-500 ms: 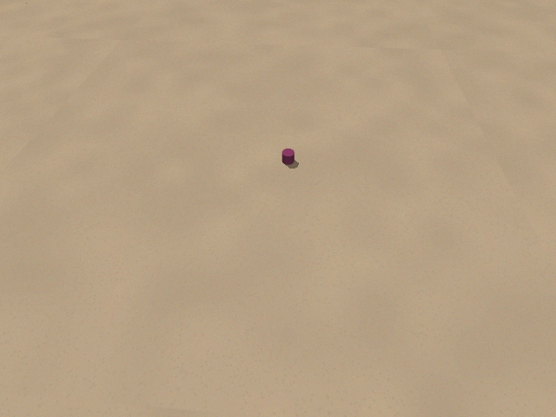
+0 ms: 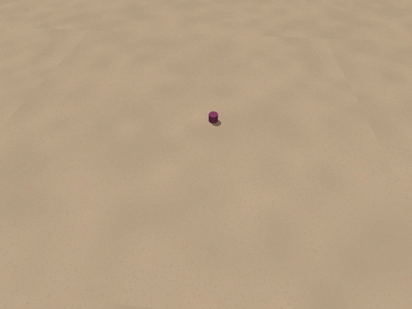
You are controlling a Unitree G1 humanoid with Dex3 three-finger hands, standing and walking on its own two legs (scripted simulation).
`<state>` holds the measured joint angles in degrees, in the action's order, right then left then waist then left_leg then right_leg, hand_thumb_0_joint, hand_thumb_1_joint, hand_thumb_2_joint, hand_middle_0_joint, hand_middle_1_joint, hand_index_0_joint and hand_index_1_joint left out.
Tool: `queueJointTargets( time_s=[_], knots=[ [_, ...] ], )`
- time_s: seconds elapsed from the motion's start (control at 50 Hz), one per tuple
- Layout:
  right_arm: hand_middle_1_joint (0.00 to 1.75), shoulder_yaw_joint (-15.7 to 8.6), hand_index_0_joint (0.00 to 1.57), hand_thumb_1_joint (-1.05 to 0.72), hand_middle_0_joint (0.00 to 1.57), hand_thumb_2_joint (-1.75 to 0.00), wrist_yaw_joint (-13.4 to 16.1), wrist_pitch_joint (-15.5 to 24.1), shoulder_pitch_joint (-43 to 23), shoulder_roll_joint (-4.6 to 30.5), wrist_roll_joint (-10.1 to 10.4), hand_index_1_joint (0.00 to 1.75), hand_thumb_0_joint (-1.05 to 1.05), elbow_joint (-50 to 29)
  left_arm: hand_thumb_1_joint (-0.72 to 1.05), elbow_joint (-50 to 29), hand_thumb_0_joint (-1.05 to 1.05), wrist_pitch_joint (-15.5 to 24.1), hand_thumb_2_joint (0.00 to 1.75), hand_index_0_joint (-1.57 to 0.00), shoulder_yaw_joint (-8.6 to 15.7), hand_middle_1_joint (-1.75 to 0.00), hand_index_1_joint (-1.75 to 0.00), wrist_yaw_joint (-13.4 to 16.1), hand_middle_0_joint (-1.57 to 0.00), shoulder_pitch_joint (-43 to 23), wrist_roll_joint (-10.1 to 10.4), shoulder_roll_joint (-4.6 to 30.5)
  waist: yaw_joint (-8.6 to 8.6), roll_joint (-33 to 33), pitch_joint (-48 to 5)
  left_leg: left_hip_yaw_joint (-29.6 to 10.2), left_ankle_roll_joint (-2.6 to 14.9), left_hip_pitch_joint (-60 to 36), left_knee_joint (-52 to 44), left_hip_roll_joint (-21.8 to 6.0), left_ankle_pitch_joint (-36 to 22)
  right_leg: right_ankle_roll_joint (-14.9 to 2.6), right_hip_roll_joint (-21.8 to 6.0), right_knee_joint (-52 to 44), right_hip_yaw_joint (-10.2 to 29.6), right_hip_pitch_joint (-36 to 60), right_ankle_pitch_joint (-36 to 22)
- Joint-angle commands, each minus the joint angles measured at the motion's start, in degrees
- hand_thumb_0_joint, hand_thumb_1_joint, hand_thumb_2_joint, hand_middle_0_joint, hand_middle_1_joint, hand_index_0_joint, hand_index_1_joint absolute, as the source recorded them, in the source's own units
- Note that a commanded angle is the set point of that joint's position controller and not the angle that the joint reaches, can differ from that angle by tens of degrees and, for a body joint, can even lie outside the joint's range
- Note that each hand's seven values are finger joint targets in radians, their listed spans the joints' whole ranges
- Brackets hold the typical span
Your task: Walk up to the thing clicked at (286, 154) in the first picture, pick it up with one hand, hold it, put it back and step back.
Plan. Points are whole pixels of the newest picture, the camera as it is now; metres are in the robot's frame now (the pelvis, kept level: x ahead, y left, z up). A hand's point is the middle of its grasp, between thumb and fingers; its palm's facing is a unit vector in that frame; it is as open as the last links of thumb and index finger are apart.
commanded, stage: stand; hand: left
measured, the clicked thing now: (213, 117) +1.49 -0.05 -0.75
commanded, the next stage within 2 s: walk up in 0.62 s
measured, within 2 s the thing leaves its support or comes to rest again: neither
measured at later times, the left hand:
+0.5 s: hand out of the picture +0.07 +0.25 -0.16, palm faces -0.03 -0.94 -0.34, open 7.4 cm
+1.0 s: hand (114, 297) +0.18 +0.22 -0.14, palm faces -0.09 -0.89 -0.45, open 7.4 cm
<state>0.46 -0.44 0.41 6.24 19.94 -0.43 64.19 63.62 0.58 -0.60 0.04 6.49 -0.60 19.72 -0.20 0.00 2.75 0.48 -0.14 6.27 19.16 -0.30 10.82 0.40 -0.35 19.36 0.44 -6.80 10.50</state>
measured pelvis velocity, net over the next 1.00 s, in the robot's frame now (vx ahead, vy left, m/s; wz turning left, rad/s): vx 0.08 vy -0.08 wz -0.09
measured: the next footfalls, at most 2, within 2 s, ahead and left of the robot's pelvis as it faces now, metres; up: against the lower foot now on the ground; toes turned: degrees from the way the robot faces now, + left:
right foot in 0.94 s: +0.18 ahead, -0.22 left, +0.00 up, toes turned -10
left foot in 1.40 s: +0.44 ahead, +0.04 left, +0.00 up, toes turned -1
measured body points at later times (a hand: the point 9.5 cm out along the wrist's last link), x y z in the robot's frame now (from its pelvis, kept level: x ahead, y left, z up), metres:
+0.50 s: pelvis +0.00 +0.00 +0.00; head +0.01 +0.00 +0.45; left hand +0.07 +0.30 -0.13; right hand +0.08 -0.30 -0.13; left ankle +0.00 +0.12 -0.75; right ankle +0.00 -0.12 -0.75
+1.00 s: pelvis +0.08 -0.08 -0.03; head +0.07 -0.10 +0.42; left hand +0.19 +0.26 -0.11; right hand +0.09 -0.43 -0.16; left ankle +0.00 +0.10 -0.73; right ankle +0.14 -0.22 -0.75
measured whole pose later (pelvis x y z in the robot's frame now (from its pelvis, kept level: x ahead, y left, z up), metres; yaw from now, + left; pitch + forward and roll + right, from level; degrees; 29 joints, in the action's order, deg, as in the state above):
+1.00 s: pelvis +0.08 -0.08 -0.03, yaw -5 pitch -4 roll +0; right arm -5.8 -3.0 0.7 15.3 27.4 -2.6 58.8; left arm 55.4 3.2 5.7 -4.4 14.0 -2.3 25.8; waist 0.3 3.8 1.8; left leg 0.4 1.8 7.4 45.0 -7.5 30.0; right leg 0.4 -2.5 38.3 -3.5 -20.5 13.5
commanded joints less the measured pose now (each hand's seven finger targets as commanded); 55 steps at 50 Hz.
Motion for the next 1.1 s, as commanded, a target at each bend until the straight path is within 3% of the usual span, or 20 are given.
queueJointTargets(
  time_s=[0.0,0.58,0.6,0.62,0.64,0.66,0.68,0.7,0.76,0.84,0.88,0.9,0.92,0.94,0.96,0.98,1.0,1.04,1.06,1.08],
  knots=[
    [0.30,-2.5,0.20,-0.90,0.20,-0.90,1.0,1.5,-2.2,12.0,-0.1,0.30,0.00,-3.5,0.90,-3.4,0.00,1.3,0.90,-0.20,2.5,-0.30,-0.30,0.5,-0.20,-2.1,0.1,11.9,0.12,0.4,-4.2,-5.7,1.88,-1.0,-3.0,-7.0,-7.7,-1.92,-6.7,-2.9,5.2,0.9,-7.9],
    [0.30,-2.6,0.20,-0.90,0.20,-0.90,0.9,1.4,-1.9,12.1,0.0,0.30,0.00,-3.2,0.90,-3.2,0.00,1.3,0.90,-0.20,2.5,-0.30,-0.30,0.7,-0.20,-1.6,0.0,12.2,0.13,-0.2,-3.2,-6.1,1.73,-1.1,-3.7,-6.9,-6.3,-1.81,-6.7,-3.6,5.1,0.3,-6.1],
    [0.30,-6.8,0.20,-0.90,0.20,-0.90,-0.3,2.8,2.1,18.6,-1.5,0.30,0.00,-6.8,0.90,-7.1,0.00,1.7,0.90,-0.20,6.5,-0.30,-0.30,-1.4,-0.20,2.2,-1.5,17.9,0.90,-1.0,-9.9,-6.5,5.76,-5.5,1.4,-6.3,23.6,-3.80,-3.5,1.5,6.5,-3.5,21.5],
    [0.30,-7.5,0.20,-0.90,0.20,-0.90,-0.8,3.0,3.4,19.2,-1.9,0.30,0.00,-5.7,0.90,-7.2,0.00,1.5,0.90,-0.20,6.6,-0.30,-0.30,-2.2,-0.20,-0.6,-1.8,17.1,2.38,0.9,-4.6,-9.2,7.09,-5.0,-0.4,-7.9,32.3,-3.85,-3.0,5.2,5.9,-13.6,27.4],
    [0.30,-8.1,0.20,-0.90,0.20,-0.90,-1.0,3.1,6.0,19.7,-2.2,0.30,0.00,-5.5,0.90,-8.6,0.00,1.3,0.90,-0.20,6.5,-0.30,-0.30,-2.7,-0.20,-3.5,-1.9,15.4,4.25,4.5,-1.3,-13.9,8.92,-8.1,-4.9,-11.3,38.3,-2.98,-1.2,11.2,2.9,-23.5,26.2],
    [0.30,-9.0,0.20,-0.90,0.20,-0.90,-1.0,3.3,7.3,21.0,-2.0,0.30,0.00,-5.9,0.90,-10.1,0.00,1.2,0.90,-0.20,6.5,-0.30,-0.30,-3.2,-0.20,-6.2,-1.9,14.4,5.60,9.6,2.4,-21.9,12.29,-7.3,-11.4,-18.9,39.7,-1.96,-0.1,23.5,-0.4,-28.9,17.4],
    [0.30,-9.6,0.20,-0.90,0.20,-0.90,-0.9,3.9,7.3,21.8,-2.1,0.30,0.00,-6.9,0.90,-11.6,0.00,1.5,0.90,-0.20,6.6,-0.30,-0.30,-3.3,-0.20,-6.7,-2.0,14.7,5.54,8.1,4.6,-26.6,15.12,-7.6,-13.4,-24.6,35.0,-1.90,-3.1,28.0,3.1,-33.8,16.5],
    [0.30,-9.9,0.20,-0.90,0.20,-0.90,-0.7,4.5,5.5,22.0,-2.1,0.30,0.00,-7.8,0.90,-12.2,0.00,2.0,0.90,-0.20,6.7,-0.30,-0.30,-3.5,-0.20,-6.3,-1.8,15.0,4.24,5.8,5.6,-27.6,15.82,-7.8,-13.7,-26.4,30.3,-2.16,-6.3,27.6,6.6,-33.4,15.8],
    [0.30,-9.3,0.20,-0.90,0.20,-0.90,-1.2,4.8,3.9,19.3,-2.4,0.30,0.00,-10.2,0.90,-12.6,0.00,2.5,0.90,-0.20,6.7,-0.30,-0.30,-5.0,-0.20,-3.5,-1.5,15.2,3.08,5.3,2.3,-16.4,12.97,-9.1,-12.4,-19.2,24.9,-1.07,-5.5,24.9,3.1,-30.9,14.8],
    [0.30,-9.6,0.20,-0.90,0.20,-0.90,-2.2,4.5,-2.3,20.1,-2.5,0.30,0.00,-12.9,0.90,-11.7,0.00,2.1,0.90,-0.20,7.6,-0.30,-0.30,-6.1,-0.20,3.0,-1.1,14.8,-1.06,11.9,1.5,-4.9,9.13,5.5,-9.8,-14.3,21.9,-0.54,-4.9,17.3,-1.6,-11.7,6.8],
    [0.30,-9.2,0.20,-0.90,0.20,-0.90,-2.4,4.0,-3.8,18.8,-2.3,0.30,0.00,-13.7,0.90,-9.7,0.00,2.3,0.90,-0.20,8.1,-0.30,-0.30,-5.6,-0.20,9.0,-1.1,14.7,-4.06,8.0,-0.4,0.8,7.85,10.3,-1.3,-11.1,21.6,-0.26,-2.9,12.1,-5.4,-1.3,-1.0],
    [0.30,-8.8,0.20,-0.90,0.20,-0.90,-2.3,3.6,-3.7,17.3,-2.3,0.30,0.00,-13.9,0.90,-8.0,0.00,2.5,0.90,-0.20,8.8,-0.30,-0.30,-5.0,-0.20,13.3,-1.3,16.0,-5.92,2.8,-1.8,3.1,6.71,15.6,6.3,-8.9,23.6,-0.15,-1.1,12.6,-6.5,6.2,-1.2],
    [0.30,-7.8,0.20,-0.90,0.20,-0.90,-2.2,3.3,-1.6,15.0,-2.6,0.30,0.00,-13.7,0.90,-6.5,0.00,3.0,0.90,-0.20,9.9,-0.30,-0.30,-4.3,-0.20,19.1,-1.5,18.5,-8.17,-6.3,-4.7,5.8,5.85,23.0,20.8,-5.8,22.4,-1.07,0.2,11.9,-5.0,16.6,3.7],
    [0.30,-6.1,0.20,-0.90,0.20,-0.90,-2.4,3.2,0.1,10.4,-2.1,0.30,0.00,-14.9,0.90,-6.3,0.00,3.3,0.90,-0.20,11.5,-0.30,-0.30,-3.1,-0.20,25.0,-1.9,22.8,-11.13,-21.2,-5.2,7.1,4.35,32.4,38.8,0.3,26.8,-3.52,-7.1,2.1,10.1,19.7,21.5],
    [0.30,-5.7,0.20,-0.90,0.20,-0.90,-2.6,2.7,3.1,10.5,-0.9,0.30,0.00,-15.2,0.90,-9.7,0.00,4.1,0.90,-0.20,11.4,-0.30,-0.30,-2.5,-0.20,20.4,-2.2,25.4,-7.69,-19.4,-3.7,0.2,1.81,35.1,47.6,1.6,22.6,-7.77,-18.9,-10.4,34.1,12.8,39.6],
    [0.30,-7.2,0.20,-0.90,0.20,-0.90,-2.4,2.5,2.6,16.3,-1.1,0.30,0.00,-14.8,0.90,-12.0,0.00,4.0,0.90,-0.20,10.8,-0.30,-0.30,-2.8,-0.20,13.8,-1.1,26.9,-5.12,-12.4,0.3,-3.0,1.48,31.7,48.6,-2.2,19.3,-12.34,-23.3,-15.7,42.1,3.3,47.1],
    [0.30,-7.7,0.20,-0.90,0.20,-0.90,-2.4,2.8,1.2,18.3,-1.1,0.30,0.00,-14.6,0.90,-13.2,0.00,4.1,0.90,-0.20,10.5,-0.30,-0.30,-2.8,-0.20,10.5,-0.5,27.0,-3.90,-9.2,4.7,-4.8,1.61,31.9,48.4,-5.1,16.4,-14.98,-23.2,-15.5,41.3,-1.2,43.1],
    [0.30,-7.6,0.20,-0.90,0.20,-0.90,-2.8,2.8,5.1,17.7,-0.1,0.30,0.00,-11.9,0.90,-13.6,0.00,4.7,0.90,-0.20,9.4,-0.30,-0.30,-2.4,-0.20,6.9,0.1,22.5,-0.79,-7.1,5.7,-6.2,2.23,28.4,46.4,-6.9,9.7,-11.00,-17.5,-12.6,26.2,-5.2,31.2],
    [0.30,-7.3,0.20,-0.90,0.20,-0.90,-3.1,2.7,8.0,17.3,0.2,0.30,0.00,-11.2,0.90,-13.8,0.00,4.9,0.90,-0.20,9.0,-0.30,-0.30,-2.4,-0.20,6.4,0.4,21.4,0.31,-8.3,5.1,-5.4,2.34,26.0,44.0,-7.2,7.6,-9.65,-15.6,-12.1,21.5,-6.6,27.9],
    [0.30,-7.4,0.20,-0.90,0.20,-0.90,-3.4,2.5,9.2,17.1,0.1,0.30,0.00,-10.9,0.90,-13.7,0.00,5.1,0.90,-0.20,8.7,-0.30,-0.30,-2.5,-0.20,6.5,0.4,20.9,0.53,-8.5,4.9,-4.6,1.89,24.6,42.0,-7.2,5.6,-9.98,-15.1,-12.2,19.1,-7.6,25.8]
  ],
)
